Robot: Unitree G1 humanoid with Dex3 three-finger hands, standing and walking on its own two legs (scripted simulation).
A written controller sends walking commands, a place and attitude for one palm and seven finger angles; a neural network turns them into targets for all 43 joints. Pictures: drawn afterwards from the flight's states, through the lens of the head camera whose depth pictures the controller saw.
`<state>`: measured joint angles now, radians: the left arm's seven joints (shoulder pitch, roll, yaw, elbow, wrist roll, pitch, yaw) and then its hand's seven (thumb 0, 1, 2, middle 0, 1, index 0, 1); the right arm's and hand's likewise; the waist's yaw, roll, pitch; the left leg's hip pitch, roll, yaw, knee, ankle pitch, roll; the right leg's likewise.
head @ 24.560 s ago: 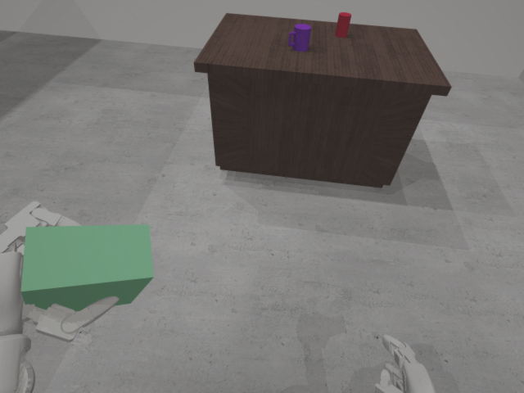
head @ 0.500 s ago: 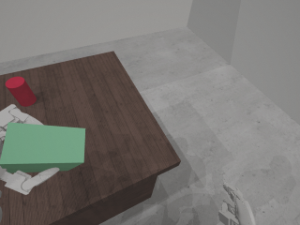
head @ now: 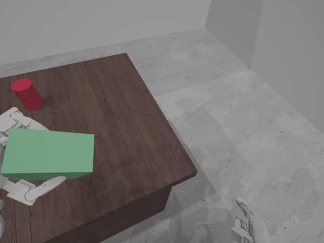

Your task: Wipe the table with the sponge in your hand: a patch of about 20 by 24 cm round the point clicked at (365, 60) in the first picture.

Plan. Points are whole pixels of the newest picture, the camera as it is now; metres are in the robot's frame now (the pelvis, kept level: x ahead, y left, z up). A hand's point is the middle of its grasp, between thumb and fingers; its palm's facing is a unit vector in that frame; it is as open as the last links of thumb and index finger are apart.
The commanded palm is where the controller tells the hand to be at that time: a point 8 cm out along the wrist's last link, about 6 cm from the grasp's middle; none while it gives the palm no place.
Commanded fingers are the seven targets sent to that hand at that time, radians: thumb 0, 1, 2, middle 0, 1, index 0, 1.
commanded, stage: shuffle to correct the standing spot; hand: left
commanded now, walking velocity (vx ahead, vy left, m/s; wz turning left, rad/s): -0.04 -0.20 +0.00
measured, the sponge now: (60, 158) +0.23 +0.21 +0.14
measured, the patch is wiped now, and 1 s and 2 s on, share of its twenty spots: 0.00 0.00 0.00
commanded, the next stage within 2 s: none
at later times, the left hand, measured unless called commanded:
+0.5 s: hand (40, 155) +0.23 +0.23 +0.16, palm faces +0.29 -0.86 -0.43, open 10.3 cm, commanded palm +0.16 +0.27 +0.18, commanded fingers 0.00 0.10 1.30 -1.20 -1.60 -1.20 -1.60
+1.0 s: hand (35, 160) +0.22 +0.24 +0.16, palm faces +0.30 -0.86 -0.41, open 10.3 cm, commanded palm +0.16 +0.28 +0.18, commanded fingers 0.00 0.10 1.30 -1.20 -1.60 -1.20 -1.60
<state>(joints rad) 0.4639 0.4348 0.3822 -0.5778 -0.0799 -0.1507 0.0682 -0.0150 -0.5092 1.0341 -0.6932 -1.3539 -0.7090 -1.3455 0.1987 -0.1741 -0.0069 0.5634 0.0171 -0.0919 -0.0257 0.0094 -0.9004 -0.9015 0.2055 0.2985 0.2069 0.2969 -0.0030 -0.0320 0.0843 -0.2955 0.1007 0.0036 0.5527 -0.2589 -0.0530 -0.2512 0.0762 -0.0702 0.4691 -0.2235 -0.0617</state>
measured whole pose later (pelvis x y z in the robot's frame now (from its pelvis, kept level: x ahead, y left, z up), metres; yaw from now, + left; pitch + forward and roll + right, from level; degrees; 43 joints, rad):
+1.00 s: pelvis +0.00 +0.00 +0.00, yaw +1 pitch +0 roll -2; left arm 0.49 0.42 0.37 -0.56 -0.09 -0.13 0.08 -0.01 -0.51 1.04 -0.69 -1.35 -0.71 -1.34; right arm 0.19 -0.18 -0.01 0.57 0.02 -0.07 -0.02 0.01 -0.90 -0.90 0.20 0.30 0.21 0.30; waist -0.01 -0.01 0.06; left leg -0.30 0.11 -0.01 0.56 -0.27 -0.06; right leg -0.24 0.08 -0.08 0.46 -0.23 -0.07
